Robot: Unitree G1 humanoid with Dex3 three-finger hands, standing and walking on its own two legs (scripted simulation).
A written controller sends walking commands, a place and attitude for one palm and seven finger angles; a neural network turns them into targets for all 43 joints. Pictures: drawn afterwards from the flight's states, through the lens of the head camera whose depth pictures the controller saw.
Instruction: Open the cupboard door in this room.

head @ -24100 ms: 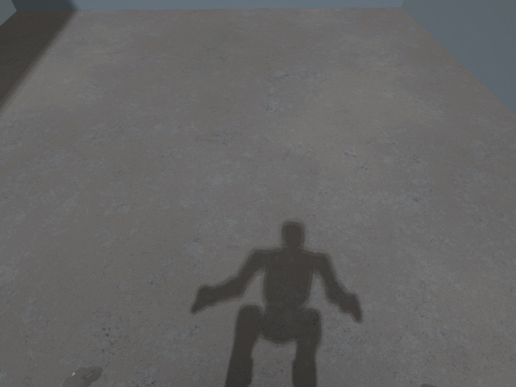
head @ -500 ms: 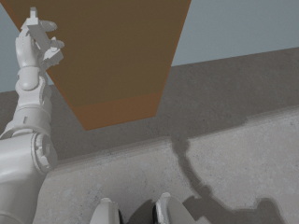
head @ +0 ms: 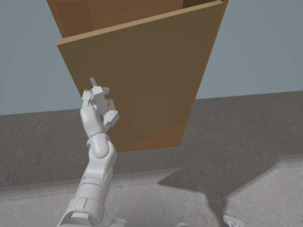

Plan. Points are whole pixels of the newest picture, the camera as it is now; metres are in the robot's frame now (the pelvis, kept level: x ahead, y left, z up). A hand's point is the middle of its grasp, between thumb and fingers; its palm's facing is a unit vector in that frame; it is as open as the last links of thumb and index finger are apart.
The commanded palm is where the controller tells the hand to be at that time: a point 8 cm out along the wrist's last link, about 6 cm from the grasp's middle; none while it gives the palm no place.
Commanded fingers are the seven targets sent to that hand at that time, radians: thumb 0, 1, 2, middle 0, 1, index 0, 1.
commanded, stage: pull the door open along its arc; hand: left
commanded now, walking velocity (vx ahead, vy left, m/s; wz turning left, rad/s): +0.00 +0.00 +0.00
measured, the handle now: (100, 100) +0.43 +0.15 +0.07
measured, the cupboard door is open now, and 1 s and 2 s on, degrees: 20 38 40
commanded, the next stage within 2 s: open thumb and fingers to let go in 0.36 s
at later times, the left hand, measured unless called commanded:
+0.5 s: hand (149, 148) +0.30 +0.01 +0.07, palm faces +0.36 -0.93 -0.08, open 6.0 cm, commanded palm +0.26 +0.06 +0.06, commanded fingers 0.00 0.69 0.81 -0.38 -1.33 -0.38 -1.33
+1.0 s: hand (142, 143) +0.31 +0.03 +0.06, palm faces +0.47 -0.88 -0.06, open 12.8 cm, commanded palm +0.26 +0.06 +0.06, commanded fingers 0.00 -0.50 0.30 -0.25 -0.90 -0.25 -0.90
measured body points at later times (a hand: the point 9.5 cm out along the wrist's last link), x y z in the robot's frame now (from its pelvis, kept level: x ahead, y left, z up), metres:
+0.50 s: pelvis -0.01 -0.05 +0.00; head +0.01 -0.07 +0.45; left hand +0.27 +0.06 +0.07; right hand +0.19 -0.24 -0.09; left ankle -0.01 +0.11 -0.69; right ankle -0.02 -0.12 -0.69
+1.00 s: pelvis -0.02 -0.06 +0.00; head +0.02 -0.09 +0.45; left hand +0.28 +0.07 +0.07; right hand +0.14 -0.27 -0.12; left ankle -0.01 +0.11 -0.69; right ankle -0.02 -0.12 -0.69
